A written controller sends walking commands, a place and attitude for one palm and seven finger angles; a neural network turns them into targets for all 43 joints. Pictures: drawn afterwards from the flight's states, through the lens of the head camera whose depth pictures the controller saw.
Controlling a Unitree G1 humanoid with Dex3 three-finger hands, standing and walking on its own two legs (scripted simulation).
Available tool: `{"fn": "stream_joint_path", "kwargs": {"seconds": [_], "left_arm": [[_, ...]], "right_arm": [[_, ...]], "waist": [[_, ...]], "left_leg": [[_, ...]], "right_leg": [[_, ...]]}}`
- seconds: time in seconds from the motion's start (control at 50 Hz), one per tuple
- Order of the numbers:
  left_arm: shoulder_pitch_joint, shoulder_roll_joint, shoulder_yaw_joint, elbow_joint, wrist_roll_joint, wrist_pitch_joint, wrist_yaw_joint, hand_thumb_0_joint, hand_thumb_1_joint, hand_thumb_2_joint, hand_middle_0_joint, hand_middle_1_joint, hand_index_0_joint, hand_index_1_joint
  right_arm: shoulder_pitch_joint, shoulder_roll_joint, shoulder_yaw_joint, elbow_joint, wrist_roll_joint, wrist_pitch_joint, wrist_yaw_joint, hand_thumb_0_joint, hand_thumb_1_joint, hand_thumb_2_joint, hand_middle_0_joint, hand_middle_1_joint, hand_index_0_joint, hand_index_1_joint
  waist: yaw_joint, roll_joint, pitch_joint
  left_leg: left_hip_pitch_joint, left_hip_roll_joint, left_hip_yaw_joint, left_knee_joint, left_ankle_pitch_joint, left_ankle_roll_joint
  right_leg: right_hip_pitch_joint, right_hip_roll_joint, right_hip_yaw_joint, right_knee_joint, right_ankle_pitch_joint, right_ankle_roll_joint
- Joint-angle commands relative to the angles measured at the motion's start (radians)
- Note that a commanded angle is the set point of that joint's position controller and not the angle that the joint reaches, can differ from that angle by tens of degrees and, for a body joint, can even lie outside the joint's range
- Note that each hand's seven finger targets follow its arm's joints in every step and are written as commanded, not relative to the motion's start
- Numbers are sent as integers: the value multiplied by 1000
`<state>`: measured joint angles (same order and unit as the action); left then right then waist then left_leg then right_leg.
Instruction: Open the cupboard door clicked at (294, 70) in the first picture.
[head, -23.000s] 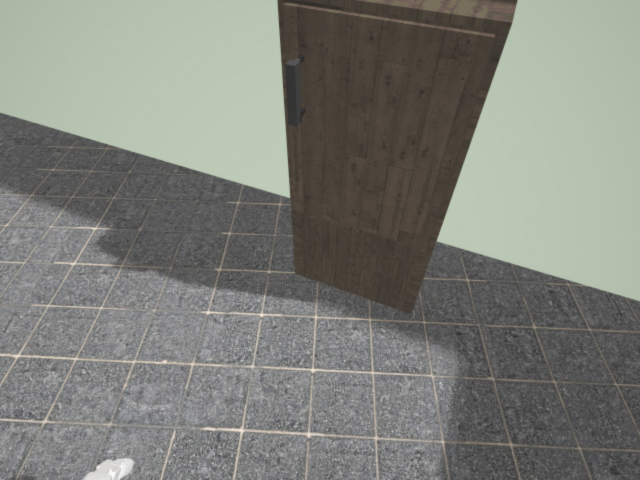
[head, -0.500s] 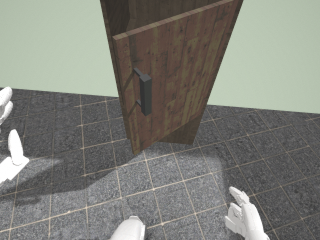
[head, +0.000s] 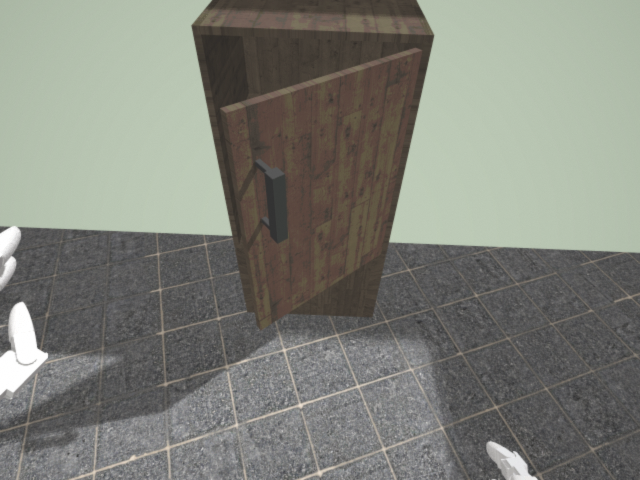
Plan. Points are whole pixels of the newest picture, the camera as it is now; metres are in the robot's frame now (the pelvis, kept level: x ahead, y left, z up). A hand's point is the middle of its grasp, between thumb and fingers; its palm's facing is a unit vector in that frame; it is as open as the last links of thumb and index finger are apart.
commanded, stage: stop stepping back and stand still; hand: left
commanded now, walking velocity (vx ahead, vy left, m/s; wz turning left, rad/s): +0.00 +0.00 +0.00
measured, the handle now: (270, 201) +0.55 +0.14 +0.04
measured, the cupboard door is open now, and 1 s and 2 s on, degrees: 41 41 41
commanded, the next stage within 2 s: let the arm hang, fingers relaxed in 0.82 s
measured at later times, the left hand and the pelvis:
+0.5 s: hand out of the picture +0.16 +0.30 +0.14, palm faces +0.42 -0.78 -0.47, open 7.4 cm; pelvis -0.03 +0.03 +0.00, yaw +0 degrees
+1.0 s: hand (55, 395) +0.18 +0.31 +0.06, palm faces +0.25 -0.82 -0.51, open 7.4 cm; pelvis -0.02 +0.04 +0.00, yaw +2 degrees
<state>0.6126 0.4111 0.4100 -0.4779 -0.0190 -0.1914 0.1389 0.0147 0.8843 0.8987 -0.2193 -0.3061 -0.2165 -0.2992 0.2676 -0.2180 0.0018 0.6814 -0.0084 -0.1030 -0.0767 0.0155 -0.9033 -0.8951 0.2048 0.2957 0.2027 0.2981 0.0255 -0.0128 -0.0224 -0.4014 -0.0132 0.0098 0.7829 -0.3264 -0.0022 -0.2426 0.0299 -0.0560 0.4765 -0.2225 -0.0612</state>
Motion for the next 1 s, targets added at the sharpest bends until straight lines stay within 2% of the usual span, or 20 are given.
{"fn": "stream_joint_path", "kwargs": {"seconds": [0.0,0.02,0.06,0.1,0.12,0.14,0.18,0.24,0.28,0.32,0.4,0.48,0.58,0.72,0.88,0.9,0.92,0.94,0.96,0.98], "left_arm": [[-242,154,73,-85,5,-44,36,0,900,900,-200,-300,-200,-300],[-233,148,66,-83,7,-48,39,0,900,900,-200,-300,-200,-300],[-212,150,67,-128,9,-56,39,0,900,900,-200,-300,-200,-300],[-196,183,95,-209,5,-63,38,0,900,900,-200,-300,-200,-300],[-155,199,120,-200,1,-67,34,0,900,900,-200,-300,-200,-300],[-148,192,116,-224,2,-69,30,0,900,900,-200,-300,-200,-300],[-122,200,133,-219,0,-69,29,0,900,900,-200,-300,-200,-300],[-79,176,134,-160,-7,-70,27,0,900,900,-200,-300,-200,-300],[-62,167,132,-130,-11,-70,24,0,900,900,-200,-300,-200,-300],[-59,158,124,-97,-12,-68,23,0,900,900,-200,-300,-200,-300],[-123,146,89,-109,-5,-65,20,0,900,900,-200,-300,-200,-300],[-183,165,91,-168,7,-66,25,0,900,900,-200,-300,-200,-300],[-175,177,103,-214,17,-73,33,0,900,900,-200,-300,-200,-300],[-74,141,104,-108,-3,-78,24,0,900,900,-200,-300,-200,-300],[-107,161,105,-154,-9,-78,18,0,900,900,-200,-300,-200,-300],[-194,-11,-307,647,64,76,-118,0,900,900,-200,-300,-200,-300],[-196,-12,-276,675,52,151,-136,0,900,900,-200,-300,-200,-300],[-200,-15,-278,656,49,173,-140,0,900,900,-200,-300,-200,-300],[-223,-21,-284,692,50,174,-139,0,900,900,-200,-300,-200,-300],[-251,-2,-288,736,58,170,-138,0,900,900,-200,-300,-200,-300]], "right_arm": [[-135,-102,-31,-149,3,-94,-34,0,-900,-900,200,300,200,300],[-124,-103,-28,-145,2,-105,-37,0,-900,-900,200,300,200,300],[-118,-119,-33,-153,-1,-117,-33,0,-900,-900,200,300,200,300],[-128,-135,-40,-180,1,-118,-28,0,-900,-900,200,300,200,300],[-129,-116,-31,-179,1,-115,-23,0,-900,-900,200,300,200,300],[-136,-110,-24,-186,0,-112,-17,0,-900,-900,200,300,200,300],[-139,-111,-28,-191,-2,-109,-12,0,-900,-900,200,300,200,300],[-128,-108,-30,-198,0,-103,-3,0,-900,-900,200,300,200,300],[-124,-111,-35,-198,1,-100,-1,0,-900,-900,200,300,200,300],[-118,-110,-33,-195,2,-93,1,0,-900,-900,200,300,200,300],[-123,-116,-33,-193,4,-95,-4,0,-900,-900,200,300,200,300],[-129,-124,-35,-194,1,-103,-13,0,-900,-900,200,300,200,300],[-130,-123,-35,-200,0,-118,-16,0,-900,-900,200,300,200,300],[-123,-113,-36,-192,1,-104,-3,0,-900,-900,200,300,200,300],[-136,-119,-41,-196,3,-96,-7,0,-900,-900,200,300,200,300],[-189,-286,-88,72,12,-106,83,0,-900,-900,200,300,200,300],[-106,-241,-87,65,13,-34,87,0,-900,-900,200,300,200,300],[-102,-243,-84,39,13,-13,83,0,-900,-900,200,300,200,300],[-114,-240,-77,45,3,-1,81,0,-900,-900,200,300,200,300],[-123,-240,-71,39,-2,14,79,0,-900,-900,200,300,200,300]], "waist": [[-35,-42,34],[-32,-9,30],[-17,49,3],[-9,64,-54],[-14,71,-74],[-15,122,-71],[-12,112,-49],[-16,39,-25],[-20,58,-13],[-25,34,-5],[-29,41,12],[-22,94,-21],[-11,153,-38],[-18,48,-10],[-17,70,-55],[-69,83,59],[-54,86,-23],[-52,115,-10],[-45,103,-48],[-36,27,-53]], "left_leg": [[148,33,6,-182,-4,20],[175,29,7,-285,16,28],[194,66,-47,-398,86,44],[202,105,-85,-388,275,45],[187,100,-77,-390,309,40],[156,98,-83,-417,306,36],[104,100,-79,-440,219,34],[69,80,-68,-436,78,32],[82,67,-58,-431,41,27],[86,68,-58,-424,10,27],[101,69,-62,-442,-35,28],[71,88,-90,-510,-39,36],[28,98,-106,-546,-5,35],[69,68,-70,-460,123,10],[104,65,-69,-471,146,10],[31,96,-123,-305,344,32],[112,113,-107,-317,423,17],[107,134,-118,-332,410,31],[52,158,-173,-352,360,64],[42,158,-194,-358,382,79]], "right_leg": [[-128,-224,221,-244,-215,-23],[-96,-202,209,-221,-185,-7],[-13,-141,184,-159,-70,32],[74,-100,145,-89,134,56],[93,-92,124,-68,169,56],[113,-81,103,-49,163,60],[136,-71,99,-65,123,65],[116,-80,130,-129,20,62],[78,-87,140,-168,-44,57],[52,-91,150,-194,-94,57],[13,-82,135,-215,-154,63],[99,-54,88,-144,-58,73],[190,-38,56,-64,54,77],[133,-74,84,-132,109,63],[145,-64,74,-127,116,67],[-25,-138,35,19,218,30],[-53,-127,71,17,131,22],[-80,-105,53,45,38,29],[-53,-88,47,102,-36,28],[-19,-78,60,115,-19,22]]}}
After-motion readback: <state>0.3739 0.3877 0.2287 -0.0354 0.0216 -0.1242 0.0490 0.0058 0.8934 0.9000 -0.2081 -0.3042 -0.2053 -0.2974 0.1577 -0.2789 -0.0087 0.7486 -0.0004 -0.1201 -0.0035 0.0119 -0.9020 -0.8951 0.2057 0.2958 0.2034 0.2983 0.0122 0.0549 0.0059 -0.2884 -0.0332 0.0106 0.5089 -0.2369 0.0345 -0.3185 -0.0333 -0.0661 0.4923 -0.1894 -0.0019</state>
